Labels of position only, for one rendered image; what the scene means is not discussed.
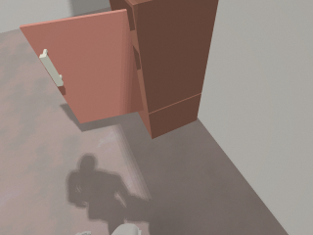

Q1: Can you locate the robot left thigh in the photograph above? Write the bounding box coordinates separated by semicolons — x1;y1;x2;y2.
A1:
112;223;142;235

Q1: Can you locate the handle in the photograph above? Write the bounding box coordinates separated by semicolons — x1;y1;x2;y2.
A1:
39;49;64;87

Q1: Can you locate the cupboard door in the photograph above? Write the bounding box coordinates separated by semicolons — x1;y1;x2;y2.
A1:
20;9;144;123

